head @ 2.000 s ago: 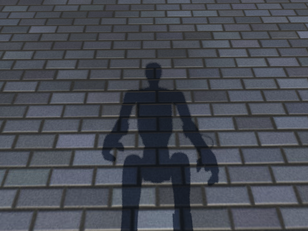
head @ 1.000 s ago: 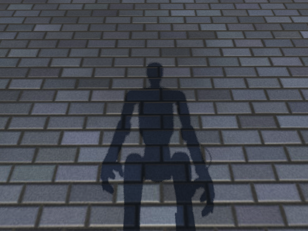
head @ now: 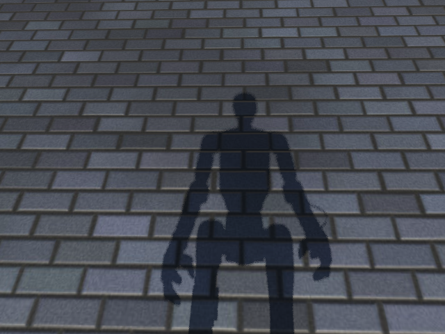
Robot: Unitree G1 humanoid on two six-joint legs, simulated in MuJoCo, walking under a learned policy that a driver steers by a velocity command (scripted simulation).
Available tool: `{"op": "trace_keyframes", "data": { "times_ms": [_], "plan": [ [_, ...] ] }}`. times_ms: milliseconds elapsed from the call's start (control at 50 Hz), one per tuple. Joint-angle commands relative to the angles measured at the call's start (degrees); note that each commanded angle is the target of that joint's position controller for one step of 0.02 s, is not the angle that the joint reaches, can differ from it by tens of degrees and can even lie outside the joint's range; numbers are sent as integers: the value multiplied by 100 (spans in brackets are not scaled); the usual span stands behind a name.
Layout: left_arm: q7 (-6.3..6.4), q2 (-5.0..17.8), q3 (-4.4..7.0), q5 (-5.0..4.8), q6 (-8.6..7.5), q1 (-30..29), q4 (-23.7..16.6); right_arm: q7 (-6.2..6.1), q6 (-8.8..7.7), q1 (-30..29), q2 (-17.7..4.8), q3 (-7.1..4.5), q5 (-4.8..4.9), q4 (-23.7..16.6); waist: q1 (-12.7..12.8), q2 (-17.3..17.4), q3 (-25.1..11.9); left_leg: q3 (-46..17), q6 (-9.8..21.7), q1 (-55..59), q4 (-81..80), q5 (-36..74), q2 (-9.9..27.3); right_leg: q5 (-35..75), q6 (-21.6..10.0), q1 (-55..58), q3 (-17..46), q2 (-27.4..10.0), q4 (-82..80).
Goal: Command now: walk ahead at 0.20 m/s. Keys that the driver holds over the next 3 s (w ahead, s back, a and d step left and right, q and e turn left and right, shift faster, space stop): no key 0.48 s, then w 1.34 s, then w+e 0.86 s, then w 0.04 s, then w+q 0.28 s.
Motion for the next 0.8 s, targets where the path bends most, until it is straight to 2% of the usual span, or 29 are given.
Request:
{"op": "trace_keyframes", "data": {
  "times_ms": [20, 60, 80, 120, 180, 200, 220, 240, 260, 280, 300, 320, 340, 380, 420, 460, 480, 500, 520, 540, 580, 600, 620, 640, 680, 720, 740, 780, 800],
  "plan": [
    [105, 578, -20, 84, 35, 127, -171, 25, 82, 143, -131, -88, -26, -224, -234, -610, 336, 79, -145, -682, -653, 474, 184, 3941, -652, 221, 774, -1236, -907],
    [196, 727, -40, 116, 81, 8, -215, -7, 143, -409, 97, 7, -58, -435, -233, -577, 344, 152, -275, -391, -1798, 803, 134, 4256, -656, -21, 456, -1134, -830],
    [223, 823, -31, 115, 110, -11, -235, -15, 160, -659, 133, 44, -76, -512, -176, -646, 278, 231, -314, -137, -2293, 938, 55, 4292, -653, -118, 353, -1097, -767],
    [227, 989, 13, 79, 156, 124, -188, -9, 213, -866, -18, 41, -87, -565, -96, -793, 91, 297, -328, 243, -2741, 1109, -65, 4336, -701, -91, 405, -1213, -593],
    [215, 919, 31, -58, 188, -61, -181, 19, 241, -835, -246, -2, -106, -537, -251, -748, 68, 203, -113, 673, -3332, 1424, -121, 4060, -625, -28, 564, -1345, -214],
    [212, 883, 33, -91, 200, -157, -187, 20, 224, -626, -340, -49, -151, -440, -406, -619, -6, 264, 7, 1068, -3776, 1791, -216, 3912, -510, -29, 547, -1230, 81],
    [195, 852, 37, -66, 195, 28, -131, -3, 204, -380, -581, -138, -208, -340, -487, -376, -139, 178, 137, 1599, -4167, 2759, -195, 3696, -313, -61, 487, -966, 493],
    [186, 757, 14, 84, 168, 325, -133, -33, 192, -11, -1016, -245, -232, -267, -424, 136, -612, -404, 384, 2621, -3814, 5019, 439, 2381, -42, -515, 267, -584, 1229],
    [185, 166, -139, 127, 188, 1056, 33, -28, 229, 192, -902, -181, -292, -175, -197, 975, -1409, -1423, 1284, 3604, -3728, 5731, 1454, -85, 300, -1174, 110, -172, 2354],
    [199, 261, -125, 37, 285, 680, -10, 20, 251, 293, -458, -67, -258, -103, -408, 1052, -1510, -2182, 1614, 3222, -4324, 4902, 1800, -2183, 491, -1265, 355, -44, 3184],
    [214, 452, -68, -61, 378, 309, -146, 48, 223, -116, -387, 0, -220, -147, -294, 799, -1088, -2120, 1429, 2618, -4604, 3495, 1651, -2566, 524, -1490, 603, -208, 3670],
    [256, 497, -41, -85, 467, 48, -204, 47, 209, -600, -438, 11, -222, -264, -189, 520, -744, -1865, 1204, 2110, -4791, 2542, 1465, -2410, 547, -1613, 616, -336, 3769],
    [298, 513, -12, -53, 538, -62, -213, 39, 199, -995, -489, 15, -240, -354, -82, 371, -436, -1583, 1036, 1564, -4989, 1938, 1296, -2148, 577, -1573, 609, -438, 3504],
    [367, 449, 3, -5, 617, -25, -168, -6, 235, -1336, -534, 1, -282, -383, 90, 461, -233, -1194, 793, 865, -5207, 1146, 983, -1656, 584, -1099, 508, -503, 2657],
    [384, 348, -11, 20, 625, 107, -55, -52, 292, -1270, -474, 11, -285, -321, 127, 449, -335, -949, 778, 659, -5209, 824, 825, -965, 531, -590, 346, -424, 1881],
    [338, 313, -14, 61, 630, 221, 52, -81, 342, -1267, -437, 19, -158, -260, 223, 383, -353, -721, 613, 415, -5162, -112, 639, 195, 402, 8, 164, -305, 910],
    [311, 410, -3, 145, 647, 128, 17, -79, 354, -1105, -357, 36, -112, -168, 177, 255, -217, -625, 379, 289, -5161, -739, 503, 449, 298, 90, 208, -344, 591],
    [310, 515, -4, 184, 662, 133, -28, -76, 369, -929, -361, 27, -133, -67, 87, 166, -112, -519, 163, 185, -5116, -1488, 340, -78, 149, 31, 355, -510, 366],
    [331, 891, 78, 87, 664, 115, -26, -99, 414, -871, -404, -15, -144, -102, -80, -241, 175, -145, 3, 330, -4958, -1737, -41, -1788, -93, -707, 428, -534, 223],
    [338, 1059, 148, 6, 620, 87, -40, -137, 410, -1014, -409, -26, -122, -146, 29, -656, 445, 223, -118, 614, -4396, -1771, -317, -2845, -318, -1376, 768, -644, -270],
    [355, 1225, 240, -18, 432, 6, -121, -125, 272, -1206, -260, -31, -43, -224, 87, -1532, 654, 635, -158, 279, -2945, -652, -650, -3077, -649, -1149, 2039, -1465, -1315],
    [361, 1254, 292, -45, 320, -13, -146, -83, 200, -1227, -343, -75, -58, -219, 101, -1584, 727, 445, -58, -169, -2376, -361, -484, -2701, -837, -779, 2491, -1849, -1421],
    [358, 1125, 286, -38, 214, 167, -131, -29, 134, -1283, -386, -106, -65, -230, 171, -1385, 668, 207, 39, -776, -1889, -587, -278, -2248, -983, -249, 2718, -2083, -1396],
    [339, 1016, 269, -60, 127, 278, -110, 20, 69, -1287, -300, -103, -32, -241, 154, -1208, 633, 37, 114, -1225, -1678, -712, -108, -1802, -1031, 222, 2752, -2151, -1262],
    [299, 882, 251, -123, 70, 293, -144, 105, -61, -1493, -197, -73, 34, -308, 150, -941, 536, 72, 163, -1303, -2322, -578, 31, -1082, -830, 673, 2268, -1908, -1118],
    [256, 1024, 289, -107, 104, 223, -211, 155, -110, -1612, -106, -41, 23, -330, 121, -982, 409, 409, 105, -409, -3070, -381, -139, -669, -729, 287, 1757, -1636, -1048],
    [231, 1121, 314, -121, 134, 143, -248, 175, -92, -1428, -87, -37, 18, -255, -4, -994, 355, 593, 77, 260, -3464, -111, -269, -625, -694, -103, 1515, -1511, -943],
    [205, 1189, 339, -159, 169, 100, -303, 158, -8, -697, -242, -121, 33, 57, -322, -864, 171, 780, 21, 1714, -3898, 548, -547, -534, -582, -905, 1261, -1303, -568],
    [202, 1150, 322, -154, 143, -31, -353, 112, 36, -154, -409, -199, 53, 209, -602, -746, -8, 624, 89, 2480, -3925, 585, -477, -112, -444, -1309, 1092, -1195, -125]
  ]
}}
